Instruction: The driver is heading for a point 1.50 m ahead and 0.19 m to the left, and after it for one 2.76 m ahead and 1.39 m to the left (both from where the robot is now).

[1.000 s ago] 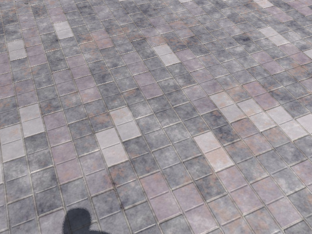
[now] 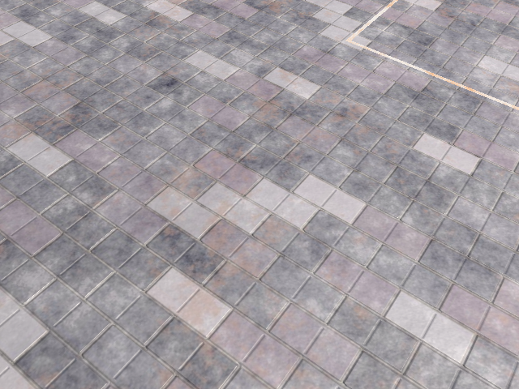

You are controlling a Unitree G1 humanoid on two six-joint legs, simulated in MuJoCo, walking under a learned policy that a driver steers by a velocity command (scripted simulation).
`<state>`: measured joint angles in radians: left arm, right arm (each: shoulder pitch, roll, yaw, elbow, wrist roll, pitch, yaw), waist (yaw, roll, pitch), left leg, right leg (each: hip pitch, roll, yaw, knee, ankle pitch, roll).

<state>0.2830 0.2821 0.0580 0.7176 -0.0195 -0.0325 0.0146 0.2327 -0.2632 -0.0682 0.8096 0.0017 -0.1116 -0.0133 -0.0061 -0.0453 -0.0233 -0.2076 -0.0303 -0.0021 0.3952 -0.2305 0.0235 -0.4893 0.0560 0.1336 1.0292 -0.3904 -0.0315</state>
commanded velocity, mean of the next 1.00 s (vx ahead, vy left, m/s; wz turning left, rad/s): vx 0.13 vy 0.00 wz -0.12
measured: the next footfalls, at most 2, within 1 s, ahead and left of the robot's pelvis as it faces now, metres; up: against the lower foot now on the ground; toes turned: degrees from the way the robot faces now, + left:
right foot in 0.28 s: +0.22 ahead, -0.15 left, +0.00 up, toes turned -4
left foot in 0.60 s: +0.19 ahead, +0.10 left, +0.00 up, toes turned -4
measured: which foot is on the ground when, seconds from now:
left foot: down 0.00-0.30, up 0.32-0.58, down 0.60-0.96, up 0.98-1.00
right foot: up 0.00-0.26, down 0.28-1.00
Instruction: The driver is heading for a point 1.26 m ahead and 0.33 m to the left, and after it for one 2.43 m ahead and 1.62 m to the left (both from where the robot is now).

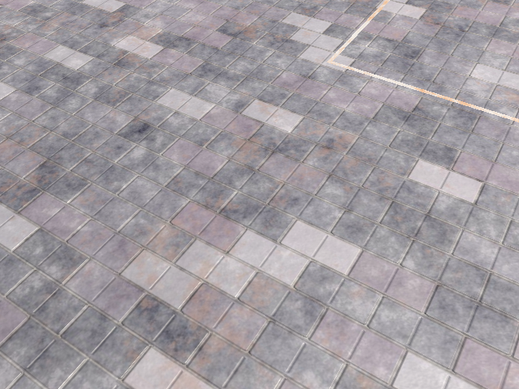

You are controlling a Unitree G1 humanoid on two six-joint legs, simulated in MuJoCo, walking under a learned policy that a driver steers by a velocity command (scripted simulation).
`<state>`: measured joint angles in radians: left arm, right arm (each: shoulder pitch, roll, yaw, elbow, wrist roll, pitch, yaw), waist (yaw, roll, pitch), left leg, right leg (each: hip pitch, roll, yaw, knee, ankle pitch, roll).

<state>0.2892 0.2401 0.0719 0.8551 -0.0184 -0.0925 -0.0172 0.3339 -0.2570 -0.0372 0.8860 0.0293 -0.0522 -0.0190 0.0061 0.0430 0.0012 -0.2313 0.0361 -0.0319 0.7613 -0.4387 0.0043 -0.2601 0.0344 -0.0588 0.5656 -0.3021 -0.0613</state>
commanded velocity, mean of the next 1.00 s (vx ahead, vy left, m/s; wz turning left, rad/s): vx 0.46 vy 0.00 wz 0.39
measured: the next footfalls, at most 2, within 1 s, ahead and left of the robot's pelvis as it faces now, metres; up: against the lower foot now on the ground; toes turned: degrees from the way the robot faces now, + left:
left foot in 0.44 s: +0.38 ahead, +0.15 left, +0.00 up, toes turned +11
right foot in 0.96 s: +0.70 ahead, +0.06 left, +0.00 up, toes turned +28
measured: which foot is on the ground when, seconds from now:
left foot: up 0.00-0.42, down 0.44-0.98, up 1.00-1.00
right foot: down 0.00-0.46, up 0.48-0.94, down 0.96-1.00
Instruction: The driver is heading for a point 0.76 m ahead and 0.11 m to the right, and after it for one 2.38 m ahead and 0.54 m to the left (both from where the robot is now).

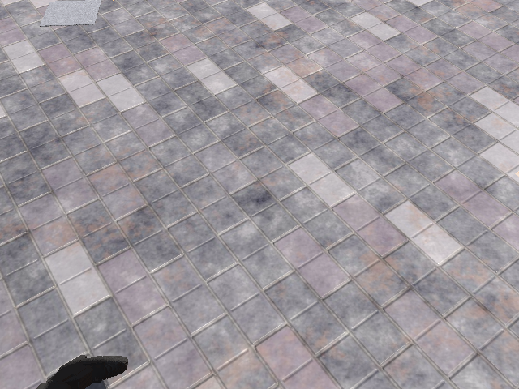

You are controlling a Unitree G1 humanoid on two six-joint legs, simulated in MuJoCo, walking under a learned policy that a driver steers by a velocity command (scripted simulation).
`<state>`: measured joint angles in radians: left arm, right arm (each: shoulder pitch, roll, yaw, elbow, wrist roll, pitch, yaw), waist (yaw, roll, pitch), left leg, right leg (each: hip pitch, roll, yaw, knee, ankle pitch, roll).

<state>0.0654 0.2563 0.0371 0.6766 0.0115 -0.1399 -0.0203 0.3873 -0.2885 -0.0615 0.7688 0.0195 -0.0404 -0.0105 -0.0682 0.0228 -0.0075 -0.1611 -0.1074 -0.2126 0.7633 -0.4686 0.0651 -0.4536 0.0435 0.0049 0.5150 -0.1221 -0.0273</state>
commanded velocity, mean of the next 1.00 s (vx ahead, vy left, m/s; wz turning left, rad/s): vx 0.50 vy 0.00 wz -0.16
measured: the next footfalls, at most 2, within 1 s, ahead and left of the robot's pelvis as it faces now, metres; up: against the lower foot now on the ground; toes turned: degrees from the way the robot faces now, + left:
left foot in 0.46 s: +0.40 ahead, +0.14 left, +0.00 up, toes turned +2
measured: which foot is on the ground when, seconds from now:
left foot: up 0.00-0.44, down 0.46-1.00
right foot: down 0.00-0.48, up 0.50-1.00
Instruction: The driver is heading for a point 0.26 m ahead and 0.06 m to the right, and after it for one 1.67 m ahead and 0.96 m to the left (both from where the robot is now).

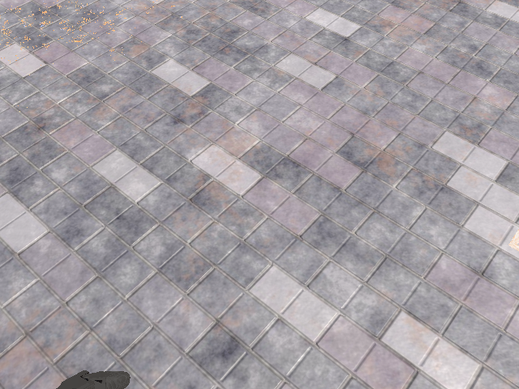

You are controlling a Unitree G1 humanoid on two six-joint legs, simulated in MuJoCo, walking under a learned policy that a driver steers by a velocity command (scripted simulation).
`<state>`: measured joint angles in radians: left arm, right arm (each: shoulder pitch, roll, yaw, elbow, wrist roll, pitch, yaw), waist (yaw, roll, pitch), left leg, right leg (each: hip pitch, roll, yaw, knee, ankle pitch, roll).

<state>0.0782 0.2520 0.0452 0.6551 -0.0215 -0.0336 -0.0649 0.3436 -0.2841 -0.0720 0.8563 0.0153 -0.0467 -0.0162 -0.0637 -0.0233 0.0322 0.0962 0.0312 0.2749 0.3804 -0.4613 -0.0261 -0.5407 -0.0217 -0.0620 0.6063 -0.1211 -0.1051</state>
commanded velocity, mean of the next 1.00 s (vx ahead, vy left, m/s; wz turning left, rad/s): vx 0.13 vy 0.00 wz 0.31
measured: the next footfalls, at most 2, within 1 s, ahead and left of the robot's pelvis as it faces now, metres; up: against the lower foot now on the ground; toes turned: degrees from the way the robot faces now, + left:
right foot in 0.02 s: +0.17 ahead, -0.09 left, +0.00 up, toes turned -4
left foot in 0.50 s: +0.33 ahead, +0.11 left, +0.00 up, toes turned +7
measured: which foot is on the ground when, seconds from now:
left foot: down 0.00-0.00, up 0.02-0.48, down 0.50-0.94, up 0.96-1.00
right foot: up 0.00-0.00, down 0.02-0.52, up 0.54-0.92, down 0.94-1.00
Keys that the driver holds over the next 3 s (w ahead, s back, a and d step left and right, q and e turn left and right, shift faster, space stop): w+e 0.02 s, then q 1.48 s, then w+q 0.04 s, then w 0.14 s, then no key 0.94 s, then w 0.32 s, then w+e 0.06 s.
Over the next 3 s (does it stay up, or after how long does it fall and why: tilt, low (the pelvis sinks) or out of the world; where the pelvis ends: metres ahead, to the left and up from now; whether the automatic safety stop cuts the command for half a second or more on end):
stays up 0.31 0.10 0.02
